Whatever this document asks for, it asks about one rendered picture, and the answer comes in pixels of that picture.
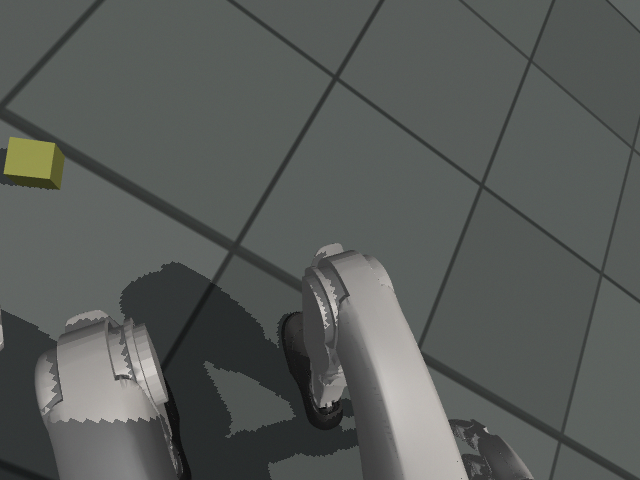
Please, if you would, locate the right robot hand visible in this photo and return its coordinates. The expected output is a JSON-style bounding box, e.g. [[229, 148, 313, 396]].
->
[[448, 419, 534, 480]]

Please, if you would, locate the left robot foot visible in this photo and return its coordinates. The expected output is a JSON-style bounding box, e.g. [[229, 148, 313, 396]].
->
[[163, 376, 191, 480]]

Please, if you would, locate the right robot foot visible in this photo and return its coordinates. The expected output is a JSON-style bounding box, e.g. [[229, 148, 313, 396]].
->
[[281, 312, 343, 430]]

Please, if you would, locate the cube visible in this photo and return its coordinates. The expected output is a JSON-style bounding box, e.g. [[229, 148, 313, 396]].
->
[[3, 137, 65, 190]]

